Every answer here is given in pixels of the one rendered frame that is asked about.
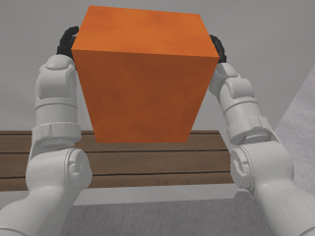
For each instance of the right robot upper arm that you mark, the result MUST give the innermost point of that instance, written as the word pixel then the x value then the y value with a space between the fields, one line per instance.
pixel 265 171

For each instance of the left robot upper arm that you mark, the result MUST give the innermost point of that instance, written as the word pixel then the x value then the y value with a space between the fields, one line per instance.
pixel 55 179

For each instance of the table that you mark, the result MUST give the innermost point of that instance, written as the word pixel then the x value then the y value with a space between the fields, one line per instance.
pixel 203 160

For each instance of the left robot hand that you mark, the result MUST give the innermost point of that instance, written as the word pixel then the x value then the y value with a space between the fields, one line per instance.
pixel 66 42

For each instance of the robot left forearm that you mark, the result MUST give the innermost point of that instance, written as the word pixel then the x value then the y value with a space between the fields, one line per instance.
pixel 56 107

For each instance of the robot right forearm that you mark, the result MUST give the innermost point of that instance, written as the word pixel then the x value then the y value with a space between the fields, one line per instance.
pixel 244 119

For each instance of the right robot hand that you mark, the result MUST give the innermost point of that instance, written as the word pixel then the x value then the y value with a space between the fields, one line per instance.
pixel 219 48

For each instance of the carton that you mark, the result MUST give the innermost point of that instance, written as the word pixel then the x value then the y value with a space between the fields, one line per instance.
pixel 143 73

